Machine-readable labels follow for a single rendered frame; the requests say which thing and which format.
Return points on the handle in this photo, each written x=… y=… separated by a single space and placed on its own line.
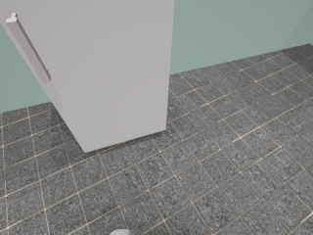
x=16 y=28

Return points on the fridge door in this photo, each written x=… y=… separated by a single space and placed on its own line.
x=109 y=62

